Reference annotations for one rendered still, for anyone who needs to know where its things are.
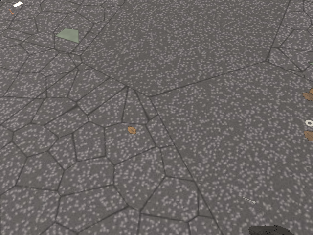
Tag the robot right hand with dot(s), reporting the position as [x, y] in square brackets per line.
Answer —
[268, 230]

